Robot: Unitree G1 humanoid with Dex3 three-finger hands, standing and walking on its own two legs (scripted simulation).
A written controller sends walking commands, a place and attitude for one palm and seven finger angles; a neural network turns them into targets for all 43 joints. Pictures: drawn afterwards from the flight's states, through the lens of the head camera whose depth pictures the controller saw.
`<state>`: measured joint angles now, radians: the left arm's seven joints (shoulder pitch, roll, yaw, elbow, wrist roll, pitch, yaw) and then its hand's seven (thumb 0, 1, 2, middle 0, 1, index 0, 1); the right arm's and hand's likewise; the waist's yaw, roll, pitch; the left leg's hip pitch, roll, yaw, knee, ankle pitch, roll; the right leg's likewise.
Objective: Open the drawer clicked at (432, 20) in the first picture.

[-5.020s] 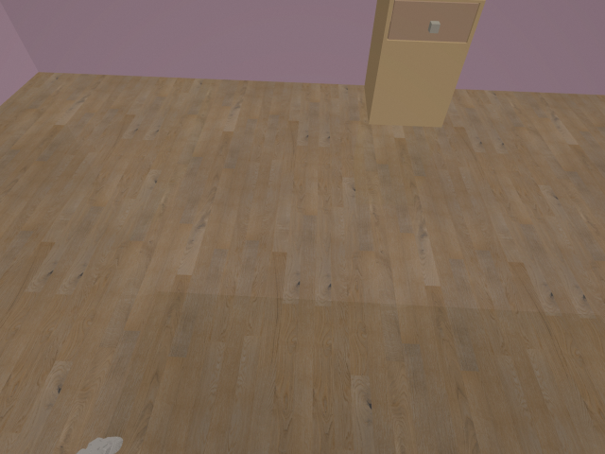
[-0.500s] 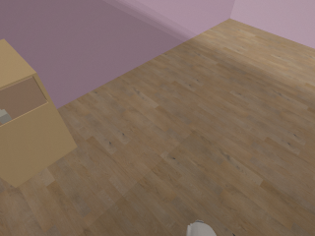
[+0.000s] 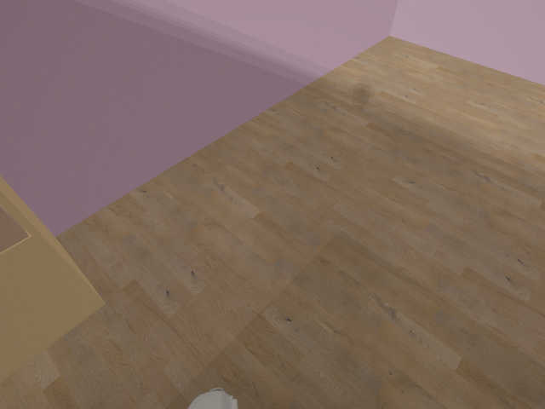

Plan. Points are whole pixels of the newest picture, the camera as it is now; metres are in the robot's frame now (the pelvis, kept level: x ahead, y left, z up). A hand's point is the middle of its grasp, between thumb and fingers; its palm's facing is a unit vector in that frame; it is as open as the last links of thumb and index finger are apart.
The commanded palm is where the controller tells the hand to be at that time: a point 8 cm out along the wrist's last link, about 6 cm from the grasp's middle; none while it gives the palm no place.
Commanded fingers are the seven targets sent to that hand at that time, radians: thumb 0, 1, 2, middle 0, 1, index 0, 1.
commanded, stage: turn to face it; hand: left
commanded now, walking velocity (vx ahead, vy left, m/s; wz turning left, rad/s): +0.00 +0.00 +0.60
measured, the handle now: out of the picture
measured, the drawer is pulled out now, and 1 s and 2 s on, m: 0.00 0.00 0.00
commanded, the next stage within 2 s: take the last steps up to it in 1.24 s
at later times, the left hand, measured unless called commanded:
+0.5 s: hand out of the picture +0.11 +0.25 -0.16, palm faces +0.29 -0.92 -0.26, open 7.3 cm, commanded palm none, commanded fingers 0.00 0.90 0.90 -0.20 -0.30 -0.20 -0.30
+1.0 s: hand out of the picture -0.02 +0.17 -0.17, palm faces +0.56 -0.79 -0.25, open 7.3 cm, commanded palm none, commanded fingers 0.00 0.90 0.90 -0.20 -0.30 -0.20 -0.30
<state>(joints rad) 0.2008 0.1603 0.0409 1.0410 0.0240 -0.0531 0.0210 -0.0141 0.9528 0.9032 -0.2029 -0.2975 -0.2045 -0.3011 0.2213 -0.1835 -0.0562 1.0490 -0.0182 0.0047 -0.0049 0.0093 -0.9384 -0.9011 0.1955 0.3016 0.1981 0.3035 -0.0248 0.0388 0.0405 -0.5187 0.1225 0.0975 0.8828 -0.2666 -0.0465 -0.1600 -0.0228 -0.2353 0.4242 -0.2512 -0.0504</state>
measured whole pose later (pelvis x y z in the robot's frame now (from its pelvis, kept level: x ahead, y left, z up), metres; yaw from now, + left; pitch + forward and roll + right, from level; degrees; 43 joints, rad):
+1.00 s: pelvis +0.05 -0.03 -0.01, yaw +35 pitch +0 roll +2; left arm 0.23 0.21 0.03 0.89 0.04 0.02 0.01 0.00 0.90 0.90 -0.21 -0.30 -0.21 -0.30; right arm 0.15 -0.27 -0.08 0.94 -0.01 0.08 0.03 0.00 -0.91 -0.90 0.19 0.30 0.20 0.30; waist 0.01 -0.01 0.10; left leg -0.34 0.04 0.06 0.79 -0.44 -0.07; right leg -0.24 -0.17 -0.23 0.56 -0.29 0.03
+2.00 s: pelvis +0.04 +0.09 -0.01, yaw +48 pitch +0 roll -1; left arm 0.48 0.13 0.03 1.16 0.03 -0.01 0.01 0.00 0.91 0.90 -0.20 -0.30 -0.20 -0.30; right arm 0.18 -0.16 -0.04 1.03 -0.02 -0.04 0.01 0.00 -0.91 -0.90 0.20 0.30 0.20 0.30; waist 0.06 -0.03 0.06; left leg -0.32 0.06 0.14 0.61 -0.26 0.03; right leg -0.17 -0.14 -0.10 0.73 -0.49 0.04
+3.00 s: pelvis +0.21 +0.27 -0.01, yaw +44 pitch -1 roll +0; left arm 0.21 0.18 0.04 1.04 0.02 0.04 0.03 0.00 0.92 0.90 -0.20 -0.30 -0.20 -0.30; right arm 0.14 -0.16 -0.03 1.02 -0.02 0.02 -0.03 0.00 -0.92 -0.90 0.19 0.30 0.20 0.30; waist 0.04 -0.03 0.08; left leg -0.28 0.02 0.07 0.55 -0.25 0.02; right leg -0.31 -0.02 -0.08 0.67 -0.39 -0.01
